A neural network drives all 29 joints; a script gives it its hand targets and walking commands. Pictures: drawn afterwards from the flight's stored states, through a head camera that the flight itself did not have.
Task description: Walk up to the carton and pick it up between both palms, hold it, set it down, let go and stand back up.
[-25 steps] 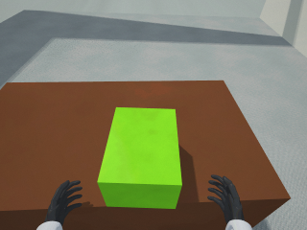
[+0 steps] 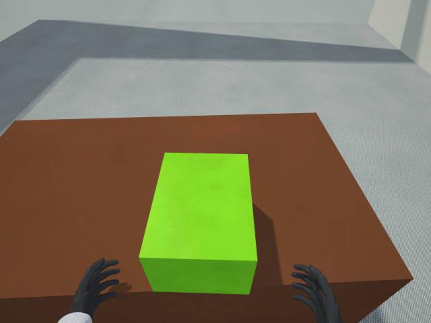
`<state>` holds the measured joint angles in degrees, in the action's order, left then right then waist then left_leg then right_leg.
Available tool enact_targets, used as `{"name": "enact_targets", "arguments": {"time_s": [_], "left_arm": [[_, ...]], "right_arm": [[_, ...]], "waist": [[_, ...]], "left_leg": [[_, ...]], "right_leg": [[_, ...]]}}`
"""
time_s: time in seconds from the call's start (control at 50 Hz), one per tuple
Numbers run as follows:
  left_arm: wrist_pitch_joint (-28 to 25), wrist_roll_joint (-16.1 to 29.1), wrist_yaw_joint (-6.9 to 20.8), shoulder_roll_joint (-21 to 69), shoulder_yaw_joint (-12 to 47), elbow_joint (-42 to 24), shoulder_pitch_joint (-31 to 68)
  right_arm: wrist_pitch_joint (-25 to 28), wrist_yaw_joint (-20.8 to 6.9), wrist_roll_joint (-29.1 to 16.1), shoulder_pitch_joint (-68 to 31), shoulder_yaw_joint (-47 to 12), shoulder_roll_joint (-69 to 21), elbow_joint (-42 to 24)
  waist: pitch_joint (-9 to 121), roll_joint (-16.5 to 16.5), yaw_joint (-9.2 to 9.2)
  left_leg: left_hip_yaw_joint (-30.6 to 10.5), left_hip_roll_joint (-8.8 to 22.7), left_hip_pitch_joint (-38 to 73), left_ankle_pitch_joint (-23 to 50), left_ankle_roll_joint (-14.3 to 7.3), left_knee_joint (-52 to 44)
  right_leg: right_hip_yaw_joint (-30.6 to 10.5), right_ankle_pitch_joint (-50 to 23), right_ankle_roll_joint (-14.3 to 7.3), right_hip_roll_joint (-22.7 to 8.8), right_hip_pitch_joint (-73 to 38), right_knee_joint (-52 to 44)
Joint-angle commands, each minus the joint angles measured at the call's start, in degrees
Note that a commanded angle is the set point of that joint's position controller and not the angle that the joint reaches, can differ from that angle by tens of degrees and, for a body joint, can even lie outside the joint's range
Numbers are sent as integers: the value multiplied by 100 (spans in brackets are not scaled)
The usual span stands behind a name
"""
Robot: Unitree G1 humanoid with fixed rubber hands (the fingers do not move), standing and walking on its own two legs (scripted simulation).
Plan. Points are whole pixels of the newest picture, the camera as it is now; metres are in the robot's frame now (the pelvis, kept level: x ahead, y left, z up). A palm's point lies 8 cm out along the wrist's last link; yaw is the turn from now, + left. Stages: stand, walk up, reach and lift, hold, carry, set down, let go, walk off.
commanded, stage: set down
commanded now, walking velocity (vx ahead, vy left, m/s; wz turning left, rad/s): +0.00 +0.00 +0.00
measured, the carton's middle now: (203, 217) +0.36 +0.03 -0.02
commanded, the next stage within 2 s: let go in 1.06 s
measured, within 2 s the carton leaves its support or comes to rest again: neither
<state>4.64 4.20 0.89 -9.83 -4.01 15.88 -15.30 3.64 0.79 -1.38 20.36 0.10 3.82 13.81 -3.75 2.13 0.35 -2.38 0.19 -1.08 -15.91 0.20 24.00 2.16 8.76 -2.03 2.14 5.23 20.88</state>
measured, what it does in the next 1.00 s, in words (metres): stands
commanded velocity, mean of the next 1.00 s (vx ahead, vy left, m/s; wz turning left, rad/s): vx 0.00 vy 0.00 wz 0.00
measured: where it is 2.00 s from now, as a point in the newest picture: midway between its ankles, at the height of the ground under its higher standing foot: outside the picture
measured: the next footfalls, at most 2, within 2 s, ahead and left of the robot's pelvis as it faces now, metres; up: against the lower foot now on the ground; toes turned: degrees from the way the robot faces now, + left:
none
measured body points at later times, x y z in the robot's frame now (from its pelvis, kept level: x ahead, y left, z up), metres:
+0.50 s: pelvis -0.02 +0.00 +0.00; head -0.06 -0.02 +0.45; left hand +0.20 +0.23 -0.02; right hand +0.18 -0.19 -0.03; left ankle -0.02 +0.12 -0.74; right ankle +0.04 -0.10 -0.74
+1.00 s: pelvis -0.03 +0.00 +0.00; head -0.07 -0.01 +0.45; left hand +0.19 +0.23 -0.02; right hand +0.18 -0.19 -0.03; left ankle -0.02 +0.12 -0.74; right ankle +0.04 -0.10 -0.74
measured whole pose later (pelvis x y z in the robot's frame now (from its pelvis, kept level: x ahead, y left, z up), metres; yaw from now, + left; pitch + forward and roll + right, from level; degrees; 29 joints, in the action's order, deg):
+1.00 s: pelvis -0.03 +0.00 +0.00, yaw +0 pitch -10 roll -1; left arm 10.7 0.2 1.1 -10.3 -4.0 24.7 -5.2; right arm 0.2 -0.4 0.9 12.2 1.1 4.7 21.4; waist -3.5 2.0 0.3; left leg -1.9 0.2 -0.3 -13.8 0.2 23.8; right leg 2.2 8.9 -2.0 1.9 4.5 21.4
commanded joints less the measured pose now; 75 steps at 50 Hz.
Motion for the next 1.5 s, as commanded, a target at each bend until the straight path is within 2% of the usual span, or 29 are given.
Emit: {"name": "enact_targets", "arguments": {"time_s": [0.0, 0.1, 0.12, 0.14, 0.16, 0.18, 0.22, 0.28, 0.32, 0.38, 0.4, 0.48, 0.54, 0.58, 0.64, 0.66, 0.72, 0.74, 0.82, 0.86, 0.9, 0.92, 1.08, 1.1, 1.2, 1.3, 1.34, 1.44, 1.48], "left_arm": [[283, -320, 94, -708, 110, -133, 707], [469, -407, 133, -530, 199, 449, 760], [483, -442, 157, -560, 132, 514, 878], [643, -611, 136, -264, 244, 1094, 885], [570, -461, 159, -444, 176, 505, 918], [647, -579, 164, -310, 236, 982, 1011], [670, -427, 178, -406, 229, 684, 950], [826, -584, 181, -196, 246, 1102, 1111], [865, -424, 250, -391, 217, 979, 1260], [1004, -622, 187, -238, 229, 1204, 1352], [977, -483, 225, -441, 227, 1060, 1342], [1171, -589, 264, -286, 283, 1419, 1306], [1110, -570, 225, -334, 234, 1033, 1323], [1166, -648, 232, -283, 254, 1289, 1283], [1148, -662, 222, -222, 415, 1210, 1302], [1133, -705, 224, -273, 301, 1180, 1214], [1042, -588, 254, -296, 326, 1100, 1035], [1082, -673, 226, -291, 349, 1104, 1228], [979, -572, 247, -242, 273, 1125, 991], [963, -588, 229, -395, 183, 1133, 1151], [928, -561, 232, -259, 243, 1166, 947], [877, -579, 245, -337, 194, 1229, 955], [788, -593, 198, -323, 195, 1336, 864], [781, -562, 194, -412, 117, 1319, 849], [756, -588, 147, -353, 149, 1271, 870], [753, -550, 201, -333, 144, 1358, 837], [756, -625, 171, -310, 179, 1374, 801], [753, -553, 193, -261, 205, 1515, 802], [756, -660, 198, -295, 165, 1369, 881]], "right_arm": [[-99, 142, 165, -653, 275, 764, -401], [-284, 88, 306, -781, 361, 865, 131], [-260, 102, 321, -868, 289, 759, 33], [-393, 5, 410, -989, 467, 995, 543], [-366, 96, 343, -1004, 442, 934, -24], [-452, 47, 437, -1112, 508, 963, 436], [-448, 74, 415, -1045, 488, 838, 56], [-636, 26, 406, -1289, 445, 904, 458], [-695, 124, 462, -1340, 461, 876, 228], [-859, 39, 450, -1499, 526, 1059, 626], [-862, 88, 412, -1442, 538, 939, 211], [-996, 70, 493, -1508, 647, 1112, 754], [-971, 73, 407, -1582, 625, 1158, 427], [-1019, 55, 524, -1619, 707, 1169, 598], [-1016, 75, 460, -1566, 729, 1197, 843], [-969, 78, 493, -1526, 684, 1124, 787], [-866, 109, 424, -1331, 637, 1222, 721], [-903, 109, 414, -1380, 648, 1111, 980], [-701, 108, 437, -1269, 550, 1136, 988], [-706, 124, 391, -1358, 562, 1206, 1058], [-641, 110, 370, -1360, 524, 1173, 939], [-665, 108, 416, -1268, 527, 1177, 1159], [-489, 130, 414, -1220, 493, 1463, 1411], [-437, 142, 445, -1191, 506, 1476, 1341], [-400, 127, 435, -1276, 528, 1481, 1486], [-402, 162, 504, -1264, 461, 1518, 1498], [-370, 135, 481, -1225, 449, 1555, 1530], [-433, 147, 516, -1209, 412, 1453, 1681], [-397, 153, 516, -1170, 385, 1591, 1574]], "waist": [[-236, -336, -271], [-464, -302, -170], [-464, -357, -275], [-733, -332, -187], [-448, -392, -142], [-615, -367, -120], [-515, -549, -169], [-763, -477, -180], [-665, -677, -168], [-814, -385, -141], [-696, -595, -119], [-761, -628, -180], [-566, -453, -143], [-633, -671, -128], [-756, -364, -2], [-779, -535, -132], [-695, -525, -108], [-643, -304, -52], [-554, -695, -143], [-754, -568, -65], [-696, -339, -69], [-648, -542, -87], [-734, -338, -68], [-635, -548, -86], [-713, -218, -34], [-784, -494, -67], [-890, -208, -68], [-865, -462, 2], [-828, -268, -2]], "left_leg": [[605, 58, -1692, 435, -64, -1039], [631, 87, -1772, 185, -35, -1122], [616, 81, -1665, 106, -46, -1123], [558, 152, -1734, -204, -25, -1192], [636, 145, -1761, -187, -66, -1193], [556, 168, -1833, -381, -24, -1254], [630, 117, -1888, -279, -104, -1263], [628, 117, -1754, -535, -57, -1215], [727, 63, -1799, -490, -139, -1179], [703, 148, -1956, -636, -103, -1212], [737, 133, -2063, -663, -183, -1185], [720, 123, -1933, -564, -193, -1132], [655, 242, -2281, -777, -203, -1253], [688, 161, -2194, -773, -209, -1011], [674, 243, -2309, -962, -212, -1171], [727, 144, -2189, -706, -192, -1045], [726, 216, -2336, -956, -288, -1104], [705, 204, -2331, -903, -230, -1082], [734, 59, -1922, -572, -210, -822], [680, 106, -2070, -781, -203, -765], [689, 189, -2308, -898, -264, -1050], [701, 121, -2127, -654, -228, -834], [637, 229, -2326, -782, -201, -916], [615, 194, -2271, -646, -212, -803], [569, 274, -2357, -928, -187, -939], [499, 278, -2269, -718, -187, -903], [483, 359, -2345, -942, -184, -1002], [491, 254, -2102, -698, -138, -869], [456, 303, -2227, -854, -148, -908]], "right_leg": [[-497, 415, 90, -311, -1050, -498], [-428, 714, 75, -265, -914, -491], [-458, 986, 79, -315, -831, -573], [-362, 1490, -6, -264, -652, -601], [-363, 1254, 55, -263, -909, -516], [-334, 1548, 31, -251, -869, -556], [-398, 1450, 62, -317, -929, -566], [-387, 2025, 36, -301, -625, -635], [-464, 1884, 94, -378, -808, -656], [-468, 1965, 34, -349, -867, -603], [-492, 1946, 69, -402, -970, -649], [-426, 1817, 87, -353, -862, -579], [-420, 1680, 111, -264, -1309, -430], [-465, 2039, 59, -329, -1027, -517], [-365, 1784, 104, -233, -1209, -375], [-416, 1781, 65, -285, -1069, -460], [-366, 1578, 95, -206, -1193, -327], [-388, 1545, 69, -210, -1284, -307], [-419, 1712, 73, -259, -788, -476], [-537, 2041, 48, -328, -800, -501], [-447, 1602, 66, -209, -1168, -331], [-502, 1735, 63, -259, -981, -412], [-458, 1727, 82, -178, -1305, -249], [-488, 1737, 68, -204, -1284, -282], [-476, 1826, 34, -210, -1413, -196], [-495, 1720, 101, -165, -1379, -235], [-481, 1787, 88, -159, -1393, -189], [-558, 1749, 73, -235, -1204, -365], [-526, 1793, 82, -159, -1364, -289]]}}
